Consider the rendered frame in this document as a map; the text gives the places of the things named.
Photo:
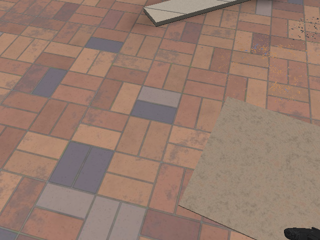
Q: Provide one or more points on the right robot hand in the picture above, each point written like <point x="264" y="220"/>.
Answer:
<point x="302" y="233"/>

